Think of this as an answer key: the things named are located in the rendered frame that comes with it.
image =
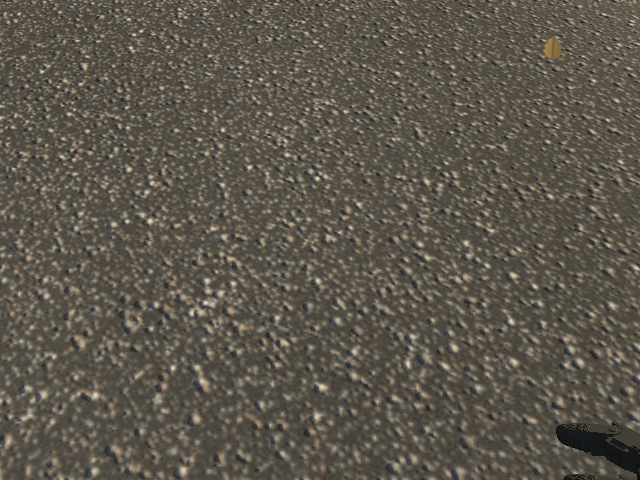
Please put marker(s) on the right robot hand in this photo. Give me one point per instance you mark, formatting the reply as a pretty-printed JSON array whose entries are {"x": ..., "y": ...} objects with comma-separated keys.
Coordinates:
[{"x": 618, "y": 443}]

